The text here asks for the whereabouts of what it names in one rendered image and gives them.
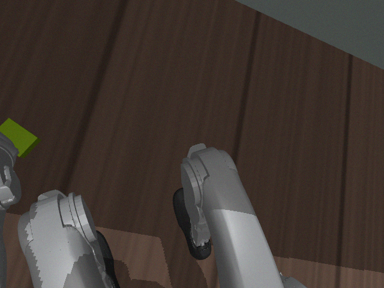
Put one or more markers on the left robot foot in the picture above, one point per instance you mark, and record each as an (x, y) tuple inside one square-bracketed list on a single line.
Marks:
[(108, 259)]

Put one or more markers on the right robot foot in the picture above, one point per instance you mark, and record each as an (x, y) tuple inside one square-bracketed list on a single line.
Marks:
[(183, 219)]

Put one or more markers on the left robot arm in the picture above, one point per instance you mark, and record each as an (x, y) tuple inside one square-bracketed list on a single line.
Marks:
[(10, 193)]

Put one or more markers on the small box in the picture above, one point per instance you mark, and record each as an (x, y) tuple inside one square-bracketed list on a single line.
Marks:
[(22, 139)]

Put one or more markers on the right robot hand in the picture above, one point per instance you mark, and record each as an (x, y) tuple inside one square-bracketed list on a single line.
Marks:
[(290, 282)]

